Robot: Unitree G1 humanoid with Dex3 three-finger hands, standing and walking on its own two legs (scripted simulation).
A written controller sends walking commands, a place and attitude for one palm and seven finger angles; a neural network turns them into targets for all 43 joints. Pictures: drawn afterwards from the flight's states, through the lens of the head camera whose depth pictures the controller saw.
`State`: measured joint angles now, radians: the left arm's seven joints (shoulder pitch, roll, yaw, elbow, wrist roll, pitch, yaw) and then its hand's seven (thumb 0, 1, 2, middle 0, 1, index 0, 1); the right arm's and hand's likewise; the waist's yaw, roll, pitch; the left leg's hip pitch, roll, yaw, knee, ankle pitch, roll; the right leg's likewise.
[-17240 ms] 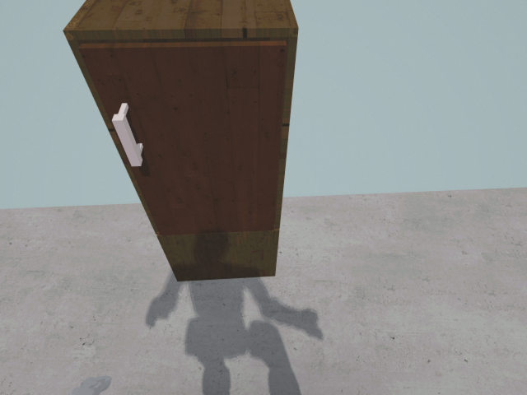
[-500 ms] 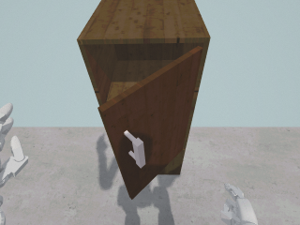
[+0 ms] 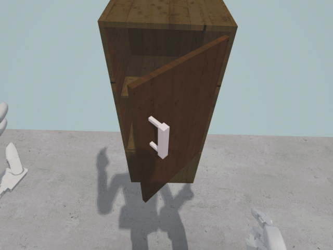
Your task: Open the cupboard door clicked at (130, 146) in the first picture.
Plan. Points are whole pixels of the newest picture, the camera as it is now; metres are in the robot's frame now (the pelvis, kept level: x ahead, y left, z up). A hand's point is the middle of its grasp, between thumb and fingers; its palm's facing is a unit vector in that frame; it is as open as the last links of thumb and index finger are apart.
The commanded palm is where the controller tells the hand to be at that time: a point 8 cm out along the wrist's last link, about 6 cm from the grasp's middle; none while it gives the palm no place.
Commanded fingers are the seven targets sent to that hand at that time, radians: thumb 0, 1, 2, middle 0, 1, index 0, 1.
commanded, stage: step back with the hand held close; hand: left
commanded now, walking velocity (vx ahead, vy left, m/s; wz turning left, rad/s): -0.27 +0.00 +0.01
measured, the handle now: (158, 137) +0.38 +0.05 +0.06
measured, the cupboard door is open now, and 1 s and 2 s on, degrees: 46 46 46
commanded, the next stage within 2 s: stop stepping back and stand still in 0.50 s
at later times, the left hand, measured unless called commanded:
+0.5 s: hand (21, 203) +0.15 +0.23 +0.18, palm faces +0.27 -0.86 -0.44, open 7.4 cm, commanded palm +0.06 +0.29 +0.20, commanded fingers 0.00 0.90 0.90 -0.20 -0.30 -0.20 -0.30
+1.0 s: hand out of the picture +0.01 +0.23 +0.17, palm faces +0.36 -0.86 -0.37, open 7.4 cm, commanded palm -0.05 +0.28 +0.20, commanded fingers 0.00 0.90 0.90 -0.20 -0.30 -0.20 -0.30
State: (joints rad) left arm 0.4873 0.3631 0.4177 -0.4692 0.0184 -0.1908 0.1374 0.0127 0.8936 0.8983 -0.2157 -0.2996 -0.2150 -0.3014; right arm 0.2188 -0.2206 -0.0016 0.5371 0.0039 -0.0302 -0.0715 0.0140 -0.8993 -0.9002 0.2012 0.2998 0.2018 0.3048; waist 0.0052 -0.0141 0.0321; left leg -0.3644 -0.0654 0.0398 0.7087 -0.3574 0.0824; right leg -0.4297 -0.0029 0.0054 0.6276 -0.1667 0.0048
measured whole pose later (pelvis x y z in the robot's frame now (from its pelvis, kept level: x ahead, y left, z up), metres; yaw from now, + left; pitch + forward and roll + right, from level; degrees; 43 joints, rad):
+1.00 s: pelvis -0.21 -0.01 +0.02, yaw -4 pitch -1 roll +1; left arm 0.51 0.37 0.36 -0.47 -0.03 -0.13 0.15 0.02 0.90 0.90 -0.21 -0.30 -0.21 -0.30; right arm 0.23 -0.22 0.01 0.60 0.00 -0.11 -0.08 0.02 -0.90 -0.90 0.20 0.30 0.20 0.30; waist -0.02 -0.08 -0.02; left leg -0.26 -0.02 0.09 0.51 -0.24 0.04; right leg -0.20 -0.02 -0.03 0.61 -0.38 0.00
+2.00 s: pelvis -0.24 +0.03 +0.01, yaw +0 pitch +1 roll +0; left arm 0.33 0.34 0.20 -0.01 0.03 -0.07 0.04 0.00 0.90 0.90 -0.21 -0.30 -0.21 -0.30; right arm 0.20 -0.31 -0.03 0.75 -0.03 -0.08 -0.01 0.01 -0.90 -0.90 0.20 0.30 0.20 0.30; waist -0.02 0.04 0.00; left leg -0.33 -0.03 -0.01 0.60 -0.30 0.04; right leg -0.41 -0.01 -0.02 0.75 -0.40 -0.02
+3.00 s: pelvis -0.26 +0.03 +0.03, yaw +0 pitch -1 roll +0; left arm 0.23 0.16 0.01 1.13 0.02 -0.01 0.02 0.00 0.92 0.90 -0.21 -0.30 -0.21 -0.30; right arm 0.25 -0.17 -0.01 1.13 -0.02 0.00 -0.02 0.01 -0.90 -0.90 0.20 0.30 0.20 0.30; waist -0.01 0.01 0.05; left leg -0.21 -0.03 -0.01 0.41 -0.18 0.02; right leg -0.20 0.00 0.04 0.43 -0.22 0.01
